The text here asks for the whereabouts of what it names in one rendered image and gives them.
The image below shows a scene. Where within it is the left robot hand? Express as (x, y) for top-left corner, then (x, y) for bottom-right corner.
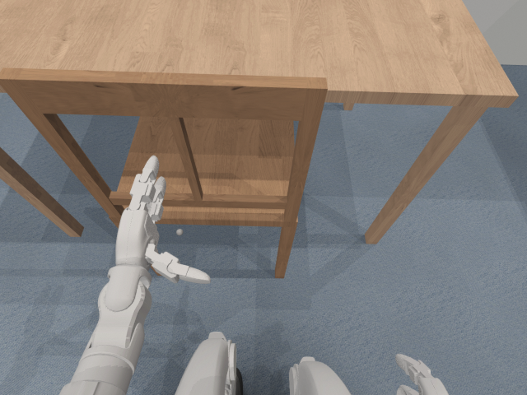
(115, 156), (211, 284)

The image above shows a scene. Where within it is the right robot hand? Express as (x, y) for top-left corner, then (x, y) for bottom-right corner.
(395, 354), (449, 395)

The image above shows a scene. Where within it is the robot left thigh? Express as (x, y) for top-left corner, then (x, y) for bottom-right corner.
(175, 338), (236, 395)

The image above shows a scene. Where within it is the chair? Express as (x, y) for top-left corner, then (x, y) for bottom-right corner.
(0, 67), (328, 278)

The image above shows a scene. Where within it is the right robot shin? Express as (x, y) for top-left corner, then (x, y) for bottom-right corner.
(300, 356), (315, 363)

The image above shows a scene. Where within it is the left robot forearm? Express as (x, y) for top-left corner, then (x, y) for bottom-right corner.
(59, 264), (152, 395)

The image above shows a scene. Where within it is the table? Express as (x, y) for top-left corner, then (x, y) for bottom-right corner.
(0, 0), (519, 244)

